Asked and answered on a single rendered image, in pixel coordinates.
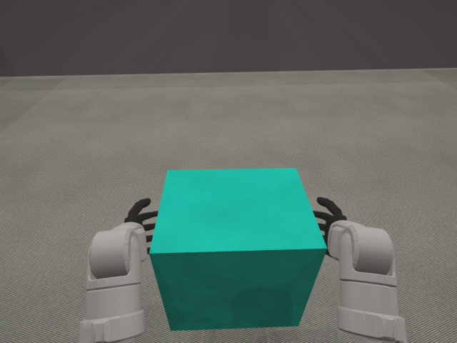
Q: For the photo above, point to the carton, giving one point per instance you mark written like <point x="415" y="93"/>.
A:
<point x="235" y="248"/>

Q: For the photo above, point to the robot left hand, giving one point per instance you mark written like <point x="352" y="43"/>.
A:
<point x="134" y="217"/>

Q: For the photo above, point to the robot left forearm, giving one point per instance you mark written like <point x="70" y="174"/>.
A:
<point x="113" y="310"/>

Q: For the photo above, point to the robot right hand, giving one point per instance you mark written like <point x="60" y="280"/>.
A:
<point x="337" y="215"/>

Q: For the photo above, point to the robot right forearm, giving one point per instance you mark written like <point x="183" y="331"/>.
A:
<point x="367" y="270"/>

